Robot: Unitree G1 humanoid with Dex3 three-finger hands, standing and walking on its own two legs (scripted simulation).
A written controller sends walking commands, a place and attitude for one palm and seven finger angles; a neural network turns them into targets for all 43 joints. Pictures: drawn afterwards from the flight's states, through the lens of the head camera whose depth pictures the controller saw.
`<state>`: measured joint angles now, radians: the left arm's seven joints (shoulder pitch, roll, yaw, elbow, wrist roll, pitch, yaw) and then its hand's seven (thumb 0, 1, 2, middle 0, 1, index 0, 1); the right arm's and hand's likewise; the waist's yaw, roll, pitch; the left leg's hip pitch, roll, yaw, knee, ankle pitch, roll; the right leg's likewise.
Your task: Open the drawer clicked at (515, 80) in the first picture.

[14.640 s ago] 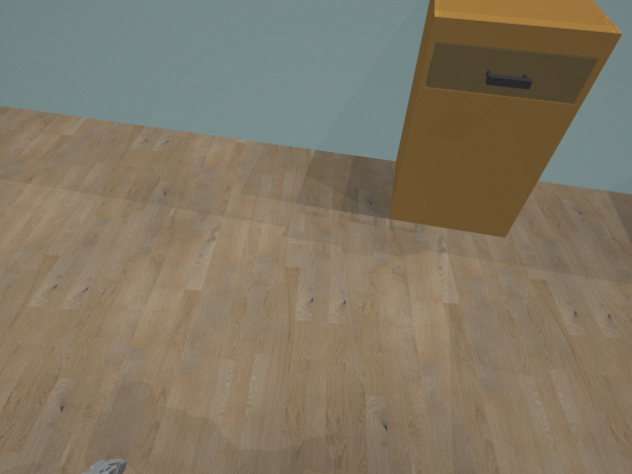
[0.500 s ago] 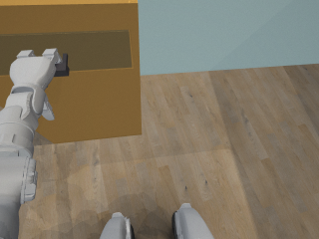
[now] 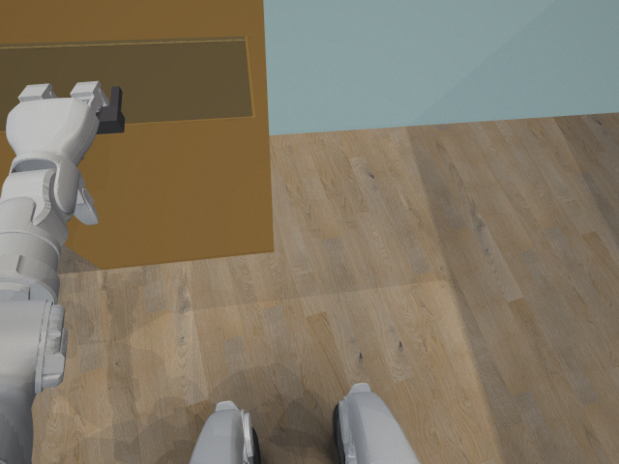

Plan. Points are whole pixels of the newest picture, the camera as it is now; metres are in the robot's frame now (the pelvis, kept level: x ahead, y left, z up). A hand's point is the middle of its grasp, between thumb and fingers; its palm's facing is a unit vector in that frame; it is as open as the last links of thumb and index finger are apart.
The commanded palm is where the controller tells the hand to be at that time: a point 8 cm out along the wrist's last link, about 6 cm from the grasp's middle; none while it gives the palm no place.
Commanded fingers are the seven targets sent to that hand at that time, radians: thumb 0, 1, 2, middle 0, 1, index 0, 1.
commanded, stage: lower the fingers behind the handle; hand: left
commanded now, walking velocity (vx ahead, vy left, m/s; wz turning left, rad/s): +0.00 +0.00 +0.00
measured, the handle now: (71, 109) +0.58 +0.27 +0.02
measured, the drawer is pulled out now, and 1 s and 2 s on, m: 0.00 0.00 0.11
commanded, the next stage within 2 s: close the thumb around the handle in 0.18 s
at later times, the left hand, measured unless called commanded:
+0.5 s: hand (83, 155) +0.52 +0.26 +0.01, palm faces -0.09 -0.02 -1.00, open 12.6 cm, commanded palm +0.51 +0.24 +0.05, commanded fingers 0.00 0.17 0.59 -0.35 -1.27 -0.35 -1.27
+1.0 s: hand (84, 153) +0.52 +0.26 +0.01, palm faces -0.09 -0.01 -1.00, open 6.0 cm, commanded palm +0.51 +0.25 +0.05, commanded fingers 0.00 0.90 0.90 -0.40 -1.35 -0.40 -1.35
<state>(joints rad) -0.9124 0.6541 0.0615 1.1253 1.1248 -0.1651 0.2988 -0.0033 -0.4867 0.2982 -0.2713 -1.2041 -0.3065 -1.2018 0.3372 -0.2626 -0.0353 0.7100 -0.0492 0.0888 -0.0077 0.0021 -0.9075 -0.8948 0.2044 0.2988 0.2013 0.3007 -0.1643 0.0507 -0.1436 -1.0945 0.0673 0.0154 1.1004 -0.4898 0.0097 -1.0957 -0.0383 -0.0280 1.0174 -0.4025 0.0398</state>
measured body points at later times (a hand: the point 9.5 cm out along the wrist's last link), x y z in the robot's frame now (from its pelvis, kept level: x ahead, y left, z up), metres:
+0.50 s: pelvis +0.00 +0.00 +0.00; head +0.16 +0.01 +0.42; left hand +0.52 +0.25 +0.06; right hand -0.02 -0.28 -0.12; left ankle +0.00 +0.11 -0.65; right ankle +0.03 -0.15 -0.65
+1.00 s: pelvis +0.00 +0.00 +0.00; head +0.16 +0.01 +0.42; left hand +0.52 +0.25 +0.06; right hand +0.00 -0.28 -0.12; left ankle +0.00 +0.11 -0.65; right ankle +0.03 -0.15 -0.65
